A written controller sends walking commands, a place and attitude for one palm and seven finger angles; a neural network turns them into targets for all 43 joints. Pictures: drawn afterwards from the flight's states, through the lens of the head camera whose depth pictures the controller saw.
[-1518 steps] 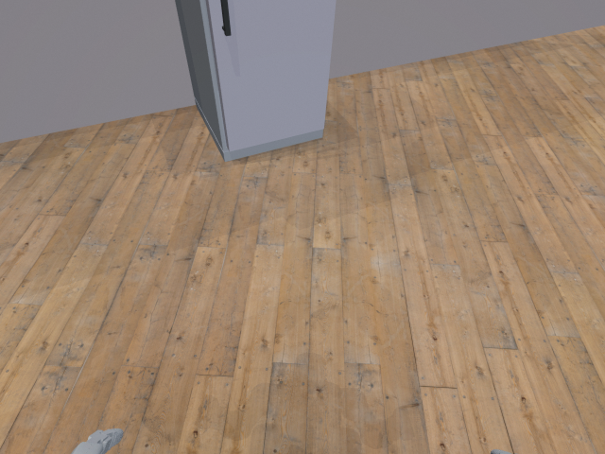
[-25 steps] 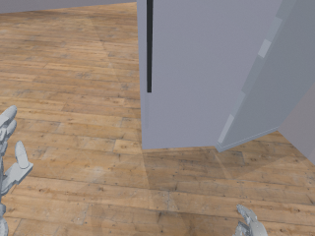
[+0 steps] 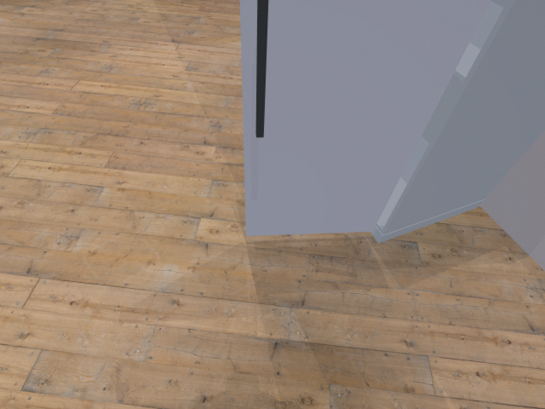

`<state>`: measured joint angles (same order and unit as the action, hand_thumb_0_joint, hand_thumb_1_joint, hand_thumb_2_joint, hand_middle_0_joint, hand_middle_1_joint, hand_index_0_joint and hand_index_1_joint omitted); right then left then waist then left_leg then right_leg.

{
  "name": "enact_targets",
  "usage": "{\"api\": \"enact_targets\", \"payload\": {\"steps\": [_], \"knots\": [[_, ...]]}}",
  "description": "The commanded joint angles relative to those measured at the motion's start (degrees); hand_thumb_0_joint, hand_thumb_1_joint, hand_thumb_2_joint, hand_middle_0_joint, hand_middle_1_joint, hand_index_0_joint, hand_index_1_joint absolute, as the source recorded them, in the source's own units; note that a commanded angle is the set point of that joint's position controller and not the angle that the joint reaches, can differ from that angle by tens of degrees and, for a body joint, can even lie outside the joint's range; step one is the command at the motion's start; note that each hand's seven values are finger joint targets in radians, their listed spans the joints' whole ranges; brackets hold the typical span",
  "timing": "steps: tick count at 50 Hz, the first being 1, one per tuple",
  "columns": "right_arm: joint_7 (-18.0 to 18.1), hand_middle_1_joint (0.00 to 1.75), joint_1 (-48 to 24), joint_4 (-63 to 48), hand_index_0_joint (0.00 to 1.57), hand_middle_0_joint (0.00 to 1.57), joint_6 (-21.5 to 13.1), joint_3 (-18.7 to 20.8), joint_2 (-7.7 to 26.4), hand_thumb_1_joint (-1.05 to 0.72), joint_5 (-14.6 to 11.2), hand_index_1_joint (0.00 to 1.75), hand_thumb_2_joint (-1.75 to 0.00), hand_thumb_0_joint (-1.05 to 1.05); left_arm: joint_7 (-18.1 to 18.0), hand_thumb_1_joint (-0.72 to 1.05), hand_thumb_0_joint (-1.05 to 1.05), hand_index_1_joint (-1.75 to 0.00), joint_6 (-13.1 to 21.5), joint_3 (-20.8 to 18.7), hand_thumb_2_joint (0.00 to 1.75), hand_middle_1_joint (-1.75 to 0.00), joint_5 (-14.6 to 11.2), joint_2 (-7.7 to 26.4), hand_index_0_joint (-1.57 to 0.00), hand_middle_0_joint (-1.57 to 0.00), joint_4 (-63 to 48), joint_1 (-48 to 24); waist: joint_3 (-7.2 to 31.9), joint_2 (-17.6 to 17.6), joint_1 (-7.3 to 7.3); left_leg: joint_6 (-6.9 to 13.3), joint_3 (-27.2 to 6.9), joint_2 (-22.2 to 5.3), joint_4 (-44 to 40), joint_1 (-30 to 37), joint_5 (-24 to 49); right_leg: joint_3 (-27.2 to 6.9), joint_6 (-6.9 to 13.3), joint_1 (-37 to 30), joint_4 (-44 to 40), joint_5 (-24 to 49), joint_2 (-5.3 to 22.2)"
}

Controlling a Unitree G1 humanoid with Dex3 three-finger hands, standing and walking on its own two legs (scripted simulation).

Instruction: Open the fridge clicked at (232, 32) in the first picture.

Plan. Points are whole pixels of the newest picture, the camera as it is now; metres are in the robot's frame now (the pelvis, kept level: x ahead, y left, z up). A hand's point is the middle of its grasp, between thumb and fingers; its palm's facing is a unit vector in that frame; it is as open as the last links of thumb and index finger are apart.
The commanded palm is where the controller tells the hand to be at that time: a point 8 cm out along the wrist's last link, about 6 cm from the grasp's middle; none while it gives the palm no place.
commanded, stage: let the arm hang, fingers relaxed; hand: left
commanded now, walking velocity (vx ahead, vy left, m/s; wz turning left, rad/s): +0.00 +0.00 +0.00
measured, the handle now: (260, 56) +0.79 +0.08 +0.10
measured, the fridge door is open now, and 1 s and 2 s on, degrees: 72 72 72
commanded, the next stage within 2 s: look to check the result in 0.58 s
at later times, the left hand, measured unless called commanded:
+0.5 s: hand out of the picture +0.12 +0.25 -0.15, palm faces -0.05 -0.95 -0.32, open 7.4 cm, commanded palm none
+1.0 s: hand out of the picture +0.11 +0.24 -0.15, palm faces -0.04 -0.94 -0.33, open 7.4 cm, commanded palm none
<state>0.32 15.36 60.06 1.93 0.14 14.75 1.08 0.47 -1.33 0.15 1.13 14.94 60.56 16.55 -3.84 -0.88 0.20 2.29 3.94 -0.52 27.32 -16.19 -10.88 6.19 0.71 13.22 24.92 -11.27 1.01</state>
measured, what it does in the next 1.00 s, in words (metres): stands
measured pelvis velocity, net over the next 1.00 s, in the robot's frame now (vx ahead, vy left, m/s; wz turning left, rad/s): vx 0.05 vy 0.00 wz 0.00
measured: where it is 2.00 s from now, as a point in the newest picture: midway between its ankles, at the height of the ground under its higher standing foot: outside the picture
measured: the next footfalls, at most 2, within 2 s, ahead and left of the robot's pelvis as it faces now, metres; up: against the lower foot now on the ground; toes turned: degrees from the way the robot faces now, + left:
none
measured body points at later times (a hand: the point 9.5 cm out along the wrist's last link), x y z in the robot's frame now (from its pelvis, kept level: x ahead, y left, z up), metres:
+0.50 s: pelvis +0.02 +0.01 +0.01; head +0.03 +0.01 +0.46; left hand +0.12 +0.29 -0.12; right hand +0.09 -0.28 -0.13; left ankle +0.04 +0.09 -0.74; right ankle +0.02 -0.11 -0.74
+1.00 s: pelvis +0.05 +0.00 +0.01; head +0.07 +0.00 +0.46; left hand +0.12 +0.29 -0.13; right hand +0.13 -0.29 -0.13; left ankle +0.04 +0.09 -0.74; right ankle +0.02 -0.11 -0.74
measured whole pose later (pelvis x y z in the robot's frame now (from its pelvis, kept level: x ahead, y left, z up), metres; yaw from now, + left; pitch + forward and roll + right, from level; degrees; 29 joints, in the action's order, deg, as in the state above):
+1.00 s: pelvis +0.05 +0.00 +0.01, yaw +0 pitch +0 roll +0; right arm 0.4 5.4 64.6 -0.3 -0.3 18.7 0.7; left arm 0.3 0.8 -0.2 0.9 18.9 65.6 6.8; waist -2.6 0.3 0.3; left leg 1.9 4.4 0.8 16.9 -6.8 -9.8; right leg 5.6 0.1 5.1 16.8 -11.2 1.5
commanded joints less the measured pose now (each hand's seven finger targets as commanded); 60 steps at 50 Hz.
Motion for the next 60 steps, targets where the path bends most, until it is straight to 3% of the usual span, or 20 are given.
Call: {"api": "enact_targets", "payload": {"steps": [1, 4, 11, 18, 28, 36, 57, 60], "knots": [[0.71, 0.30, -2.26, -2.62, 0.20, 0.20, -2.14, 2.61, 10.58, -0.90, 0.01, 0.30, -0.90, 0.00, -1.00, 0.90, 0.00, -0.30, 2.29, -2.46, 0.90, -0.30, -0.14, 10.84, -0.20, -0.20, -2.23, -4.67, 3.32, 2.38, 0.63, 0.03, -8.10, -6.18, -8.49, 1.70, -7.62, -9.34, 3.04, 0.26, -8.56, -9.66, 6.58], [0.69, 0.30, -2.41, -1.30, 0.20, 0.20, -2.33, 2.67, 10.96, -0.90, 0.05, 0.30, -0.90, 0.00, -1.02, 0.90, 0.00, -0.30, 2.44, -2.47, 0.90, -0.30, -0.14, 11.25, -0.20, -0.20, -0.57, -5.17, 2.99, 0.58, 0.47, 0.14, -8.07, -6.37, -9.32, 2.51, -6.36, -9.22, 2.85, -0.08, -9.06, -9.05, 6.66], [0.44, 0.30, -5.40, 0.19, 0.20, 0.20, -2.71, 2.59, 12.91, -0.90, 0.11, 0.30, -0.90, 0.00, -0.94, 0.90, 0.00, -0.30, 2.39, -2.39, 0.90, -0.30, -0.08, 12.67, -0.20, -0.20, 0.97, -7.37, 1.48, 0.05, -0.10, 0.28, -9.65, -7.53, -13.45, 2.07, -7.15, -8.21, 2.00, -1.70, -8.27, -5.83, 6.05], [0.22, 0.30, -8.36, 0.74, 0.20, 0.20, -3.41, 2.26, 13.82, -0.90, -0.04, 0.30, -0.90, 0.00, -0.96, 0.90, 0.00, -0.30, 2.92, -2.20, 0.90, -0.30, -0.11, 13.84, -0.20, -0.20, 0.87, -9.67, 4.73, 0.03, -0.24, 0.25, -8.67, -7.51, -12.84, 6.29, 3.58, -8.11, 1.48, -4.13, -8.17, 1.02, 6.80], [0.33, 0.30, -10.88, 1.09, 0.20, 0.20, -3.83, 1.86, 14.85, -0.90, -0.18, 0.30, -0.90, 0.00, -0.94, 0.90, 0.00, -0.30, 3.28, -2.25, 0.90, -0.30, -0.20, 14.69, -0.20, -0.20, 0.61, -11.73, 6.62, 2.11, 0.04, -0.28, -7.81, -7.58, -12.42, 9.48, 11.68, -7.78, 1.35, -6.89, -8.82, 6.92, 7.50], [0.57, 0.30, -11.59, 1.30, 0.20, 0.20, -3.72, 1.64, 15.34, -0.90, -0.20, 0.30, -0.90, 0.00, -0.93, 0.90, 0.00, -0.30, 3.19, -2.32, 0.90, -0.30, -0.30, 14.70, -0.20, -0.20, 0.97, -11.83, 6.99, 2.95, 0.11, -0.55, -7.78, -7.57, -12.47, 10.87, 12.81, -7.58, 1.50, -7.95, -9.73, 7.71, 7.69], [0.70, 0.30, -11.50, 1.59, 0.20, 0.20, -3.44, 1.68, 15.56, -0.90, -0.35, 0.30, -0.90, 0.00, -1.28, 0.90, 0.00, -0.30, 3.46, -2.24, 0.90, -0.30, -0.30, 15.26, -0.20, -0.20, 1.37, -11.36, 7.44, -0.18, 0.18, -0.59, -7.09, -7.81, -11.81, 13.21, 15.14, -7.44, 1.69, -9.05, -10.24, 13.16, 8.02], [0.73, 0.30, -11.62, 1.74, 0.20, 0.20, -3.44, 1.58, 15.51, -0.90, -0.28, 0.30, -0.90, 0.00, -1.26, 0.90, 0.00, -0.30, 3.42, -2.15, 0.90, -0.30, -0.39, 15.22, -0.20, -0.20, 1.41, -11.66, 7.15, 0.85, 0.26, -0.78, -7.01, -7.80, -12.05, 13.05, 15.27, -7.68, 1.78, -9.26, -10.17, 13.53, 8.04]]}}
